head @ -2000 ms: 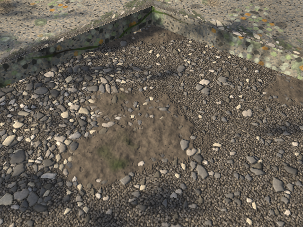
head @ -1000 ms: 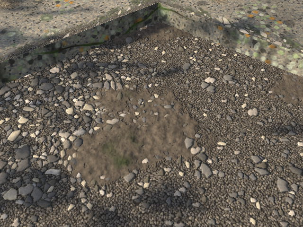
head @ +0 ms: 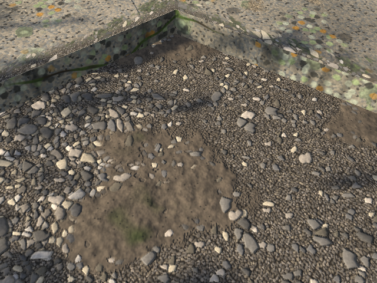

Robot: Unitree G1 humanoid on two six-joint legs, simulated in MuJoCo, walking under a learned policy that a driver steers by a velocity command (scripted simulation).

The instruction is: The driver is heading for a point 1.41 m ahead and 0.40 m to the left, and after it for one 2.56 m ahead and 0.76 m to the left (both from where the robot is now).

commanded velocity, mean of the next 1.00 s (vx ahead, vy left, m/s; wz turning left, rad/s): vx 0.49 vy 0.00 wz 0.28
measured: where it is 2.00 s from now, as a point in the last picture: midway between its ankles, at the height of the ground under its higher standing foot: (103, 154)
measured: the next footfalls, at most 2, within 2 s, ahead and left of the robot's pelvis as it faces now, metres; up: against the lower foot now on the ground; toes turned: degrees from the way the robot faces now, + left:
right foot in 0.14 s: +0.28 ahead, -0.13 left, +0.00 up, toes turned -2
left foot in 0.72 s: +0.59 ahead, +0.12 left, +0.00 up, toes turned +13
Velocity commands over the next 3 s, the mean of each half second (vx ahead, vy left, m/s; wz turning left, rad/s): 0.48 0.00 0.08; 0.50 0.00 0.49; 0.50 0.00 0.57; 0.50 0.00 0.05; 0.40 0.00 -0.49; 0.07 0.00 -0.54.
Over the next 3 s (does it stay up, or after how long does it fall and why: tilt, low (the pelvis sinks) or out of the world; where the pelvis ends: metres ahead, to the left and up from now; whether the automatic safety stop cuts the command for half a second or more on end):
stays up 1.31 0.45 0.00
